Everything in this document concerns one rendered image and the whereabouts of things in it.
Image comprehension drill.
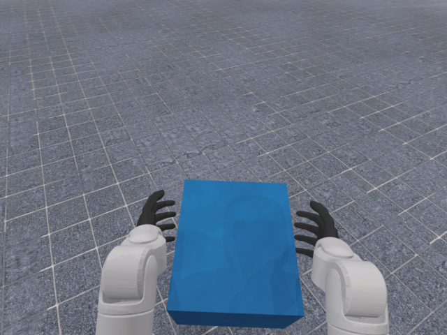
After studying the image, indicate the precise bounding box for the robot right forearm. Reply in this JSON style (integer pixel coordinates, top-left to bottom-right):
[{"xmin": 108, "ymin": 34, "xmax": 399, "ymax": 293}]
[{"xmin": 311, "ymin": 237, "xmax": 390, "ymax": 335}]

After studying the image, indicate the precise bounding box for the carton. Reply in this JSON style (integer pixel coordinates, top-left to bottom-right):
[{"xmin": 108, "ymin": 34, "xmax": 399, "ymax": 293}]
[{"xmin": 166, "ymin": 179, "xmax": 305, "ymax": 329}]

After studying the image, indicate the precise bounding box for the robot left forearm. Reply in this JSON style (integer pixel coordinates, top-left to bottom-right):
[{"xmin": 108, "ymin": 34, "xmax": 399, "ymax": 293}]
[{"xmin": 95, "ymin": 224, "xmax": 167, "ymax": 335}]

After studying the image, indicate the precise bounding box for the robot left hand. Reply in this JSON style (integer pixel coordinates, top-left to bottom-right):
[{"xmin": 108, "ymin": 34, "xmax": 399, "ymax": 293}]
[{"xmin": 136, "ymin": 190, "xmax": 176, "ymax": 242}]

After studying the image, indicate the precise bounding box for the robot right hand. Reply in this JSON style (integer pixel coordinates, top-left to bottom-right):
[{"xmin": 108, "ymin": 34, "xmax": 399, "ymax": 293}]
[{"xmin": 294, "ymin": 201, "xmax": 339, "ymax": 258}]

